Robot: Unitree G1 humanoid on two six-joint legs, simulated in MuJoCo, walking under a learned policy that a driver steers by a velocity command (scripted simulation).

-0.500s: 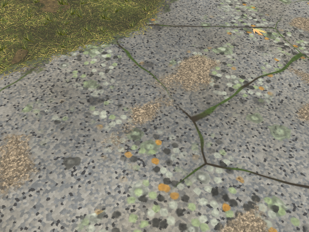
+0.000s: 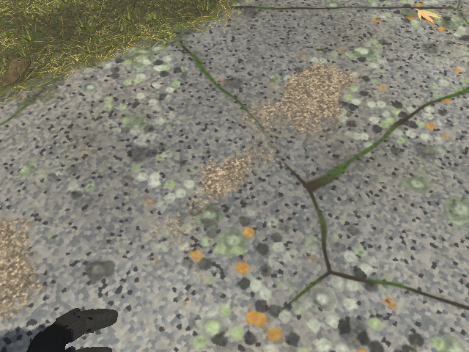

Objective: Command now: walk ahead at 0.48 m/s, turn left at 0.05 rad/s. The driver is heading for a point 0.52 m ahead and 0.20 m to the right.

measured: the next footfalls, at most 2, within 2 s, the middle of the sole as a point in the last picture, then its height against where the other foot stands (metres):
left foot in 0.46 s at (180, 345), level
right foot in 0.94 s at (292, 285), level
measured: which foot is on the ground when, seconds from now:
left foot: up 0.00-0.44, down 0.46-0.94, up 0.96-1.00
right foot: down 0.00-0.46, up 0.48-0.92, down 0.94-1.00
